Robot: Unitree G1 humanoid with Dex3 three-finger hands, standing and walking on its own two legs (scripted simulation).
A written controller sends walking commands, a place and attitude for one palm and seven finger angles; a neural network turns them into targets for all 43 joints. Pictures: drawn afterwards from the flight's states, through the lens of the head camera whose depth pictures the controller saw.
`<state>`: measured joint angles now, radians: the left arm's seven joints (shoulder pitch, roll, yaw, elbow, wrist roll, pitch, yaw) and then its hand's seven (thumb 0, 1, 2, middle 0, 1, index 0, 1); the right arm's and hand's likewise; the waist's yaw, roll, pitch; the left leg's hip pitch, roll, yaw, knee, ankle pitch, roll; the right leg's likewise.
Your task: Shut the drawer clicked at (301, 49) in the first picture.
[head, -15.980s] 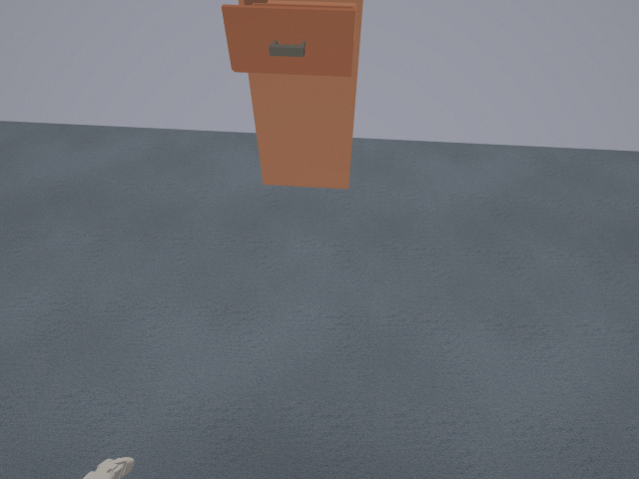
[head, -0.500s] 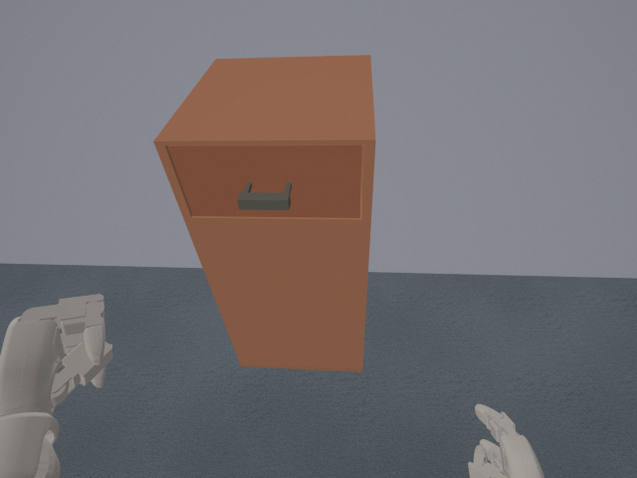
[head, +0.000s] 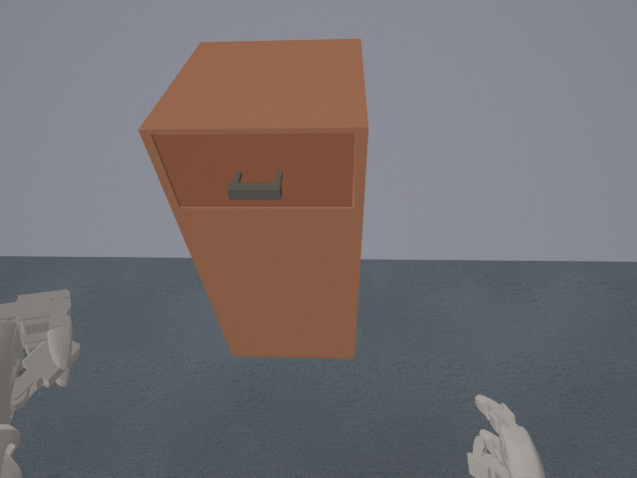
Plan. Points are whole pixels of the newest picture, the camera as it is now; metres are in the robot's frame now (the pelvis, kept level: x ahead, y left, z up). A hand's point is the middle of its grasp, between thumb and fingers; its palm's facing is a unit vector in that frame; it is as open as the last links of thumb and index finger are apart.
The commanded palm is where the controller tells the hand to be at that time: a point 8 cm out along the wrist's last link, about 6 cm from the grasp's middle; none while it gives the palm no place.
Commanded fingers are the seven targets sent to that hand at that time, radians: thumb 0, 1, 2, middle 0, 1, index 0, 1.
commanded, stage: step back with the hand held close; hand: left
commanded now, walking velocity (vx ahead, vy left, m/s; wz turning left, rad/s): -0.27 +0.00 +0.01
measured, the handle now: (257, 183) +0.63 +0.18 +0.01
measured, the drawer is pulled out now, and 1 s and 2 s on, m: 0.00 0.00 0.00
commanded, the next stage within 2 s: stop stepping back and stand still in 1.28 s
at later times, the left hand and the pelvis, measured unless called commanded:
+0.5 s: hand (16, 426) +0.13 +0.27 +0.15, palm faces +0.33 -0.80 -0.50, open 3.2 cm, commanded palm +0.07 +0.31 +0.17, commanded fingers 0.00 0.90 0.90 -1.40 -1.60 -1.40 -1.60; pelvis -0.06 +0.02 -0.01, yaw +0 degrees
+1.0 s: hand out of the picture +0.08 +0.25 +0.15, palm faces +0.26 -0.82 -0.51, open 3.2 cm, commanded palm +0.00 +0.30 +0.17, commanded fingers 0.00 0.90 0.90 -1.40 -1.60 -1.40 -1.60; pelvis -0.13 +0.02 -0.01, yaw +0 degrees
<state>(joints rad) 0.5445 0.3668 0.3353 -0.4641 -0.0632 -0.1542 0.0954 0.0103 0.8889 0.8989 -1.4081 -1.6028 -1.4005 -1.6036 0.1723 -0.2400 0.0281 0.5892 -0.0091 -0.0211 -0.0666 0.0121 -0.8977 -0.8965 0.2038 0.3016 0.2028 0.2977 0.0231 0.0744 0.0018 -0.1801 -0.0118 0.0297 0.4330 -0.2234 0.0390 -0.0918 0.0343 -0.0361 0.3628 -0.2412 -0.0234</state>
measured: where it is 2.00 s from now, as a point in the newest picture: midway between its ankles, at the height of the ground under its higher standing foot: outside the picture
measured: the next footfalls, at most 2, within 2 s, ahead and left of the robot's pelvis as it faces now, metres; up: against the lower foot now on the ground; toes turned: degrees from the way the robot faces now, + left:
right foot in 0.74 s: -0.14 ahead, -0.10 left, +0.00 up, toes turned +6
left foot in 1.28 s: -0.10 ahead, +0.13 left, +0.00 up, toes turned +0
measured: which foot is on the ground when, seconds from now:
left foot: down 0.00-1.00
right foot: down 0.00-0.66, up 0.68-0.72, down 0.74-1.00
